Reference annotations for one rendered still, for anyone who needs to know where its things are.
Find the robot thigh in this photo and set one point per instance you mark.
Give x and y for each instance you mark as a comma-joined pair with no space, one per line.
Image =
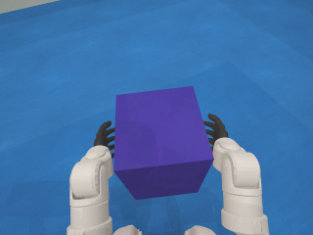
199,230
128,230

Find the robot left hand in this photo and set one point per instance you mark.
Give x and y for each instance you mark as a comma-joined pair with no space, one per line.
102,134

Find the robot right hand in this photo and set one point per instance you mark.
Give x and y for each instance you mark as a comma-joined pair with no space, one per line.
218,127

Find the carton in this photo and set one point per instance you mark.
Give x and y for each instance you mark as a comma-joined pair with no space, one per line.
161,146

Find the robot left forearm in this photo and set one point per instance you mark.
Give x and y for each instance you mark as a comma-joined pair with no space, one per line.
89,193

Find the left robot thigh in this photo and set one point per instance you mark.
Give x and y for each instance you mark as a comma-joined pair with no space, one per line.
128,230

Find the right robot thigh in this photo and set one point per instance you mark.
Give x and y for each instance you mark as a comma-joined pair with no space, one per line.
199,230

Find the robot right forearm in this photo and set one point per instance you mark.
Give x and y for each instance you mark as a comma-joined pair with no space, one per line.
242,211

